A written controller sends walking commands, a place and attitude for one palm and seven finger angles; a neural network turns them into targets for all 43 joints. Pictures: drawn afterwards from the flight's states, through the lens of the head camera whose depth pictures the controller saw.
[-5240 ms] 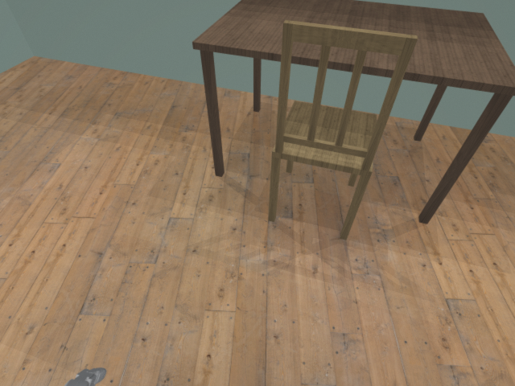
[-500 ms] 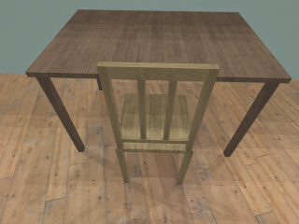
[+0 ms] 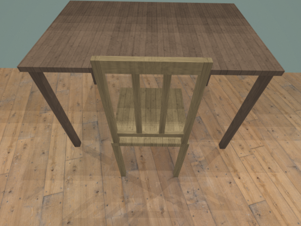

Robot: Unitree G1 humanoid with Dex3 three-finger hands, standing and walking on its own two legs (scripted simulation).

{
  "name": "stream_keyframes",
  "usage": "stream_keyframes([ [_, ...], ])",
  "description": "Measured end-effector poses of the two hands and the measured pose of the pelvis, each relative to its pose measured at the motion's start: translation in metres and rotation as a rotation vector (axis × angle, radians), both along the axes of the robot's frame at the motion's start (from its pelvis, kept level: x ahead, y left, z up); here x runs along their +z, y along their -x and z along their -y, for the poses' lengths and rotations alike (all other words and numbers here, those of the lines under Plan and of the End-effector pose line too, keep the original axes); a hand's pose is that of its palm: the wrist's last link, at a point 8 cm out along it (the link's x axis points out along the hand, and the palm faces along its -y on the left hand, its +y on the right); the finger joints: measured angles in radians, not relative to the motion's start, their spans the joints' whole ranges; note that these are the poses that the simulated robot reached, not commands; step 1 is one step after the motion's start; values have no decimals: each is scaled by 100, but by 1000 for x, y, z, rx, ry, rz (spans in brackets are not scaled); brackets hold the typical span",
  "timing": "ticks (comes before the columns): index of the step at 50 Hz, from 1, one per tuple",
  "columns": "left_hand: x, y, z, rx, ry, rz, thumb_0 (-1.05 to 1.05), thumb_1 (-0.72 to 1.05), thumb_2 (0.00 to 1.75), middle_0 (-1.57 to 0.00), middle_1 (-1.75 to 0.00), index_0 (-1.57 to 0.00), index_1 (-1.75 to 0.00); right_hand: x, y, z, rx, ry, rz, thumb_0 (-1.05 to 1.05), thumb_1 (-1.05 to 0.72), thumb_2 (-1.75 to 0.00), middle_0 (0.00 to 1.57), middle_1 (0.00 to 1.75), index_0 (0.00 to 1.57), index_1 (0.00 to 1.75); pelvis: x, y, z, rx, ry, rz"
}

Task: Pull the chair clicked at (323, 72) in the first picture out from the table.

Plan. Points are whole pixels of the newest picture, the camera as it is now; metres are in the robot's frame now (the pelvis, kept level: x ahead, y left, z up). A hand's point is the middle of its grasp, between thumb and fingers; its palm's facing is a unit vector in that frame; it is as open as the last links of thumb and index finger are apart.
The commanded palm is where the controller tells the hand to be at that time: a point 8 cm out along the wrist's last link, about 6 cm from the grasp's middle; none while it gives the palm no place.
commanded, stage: look again from close up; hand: left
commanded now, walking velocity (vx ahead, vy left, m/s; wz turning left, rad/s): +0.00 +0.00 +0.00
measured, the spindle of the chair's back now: (137, 107) +0.54 +0.08 -0.07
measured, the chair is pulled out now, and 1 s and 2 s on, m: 0.00 0.00 0.00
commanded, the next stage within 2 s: shuffle to correct the standing spot in 0.90 s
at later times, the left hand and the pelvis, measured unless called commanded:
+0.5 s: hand out of the picture -0.01 +0.13 -0.18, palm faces +0.02 -0.98 -0.17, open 7.3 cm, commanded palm none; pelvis +0.00 -0.03 +0.00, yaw +0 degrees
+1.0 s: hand out of the picture +0.00 +0.12 -0.17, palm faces +0.03 -0.98 -0.17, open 7.4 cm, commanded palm none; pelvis +0.01 -0.04 +0.00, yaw +0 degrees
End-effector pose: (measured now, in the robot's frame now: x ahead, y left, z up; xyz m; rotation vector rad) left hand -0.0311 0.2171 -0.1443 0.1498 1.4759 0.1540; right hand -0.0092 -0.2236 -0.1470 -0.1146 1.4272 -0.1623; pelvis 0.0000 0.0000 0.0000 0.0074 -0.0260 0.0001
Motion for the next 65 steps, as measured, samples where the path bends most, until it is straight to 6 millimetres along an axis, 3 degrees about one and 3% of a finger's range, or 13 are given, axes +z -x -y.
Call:
stream_keyframes([
  [17, -2, -17, 30, -3, 22, 56, 0, 91, 90, -20, -30, -20, -30, -2, -5, 11, -8, -16, 20, 1, -92, -90, 20, 30, 20, 30, 1, 0, 18, -3, -2, 3],
  [53, 0, -28, 48, 8, 22, 44, 0, 91, 90, -20, -30, -20, -30, -2, -16, 26, -1, -18, -2, 1, -92, -90, 20, 30, 20, 30, 2, -16, 37, -3, -3, -5],
  [65, -10, -34, 36, 65, 35, -10, 0, 91, 90, -20, -30, -20, -30, -4, -34, 21, 5, -1, -38, 1, -91, -90, 20, 30, 20, 30, -7, -52, 27, 7, 4, -23],
])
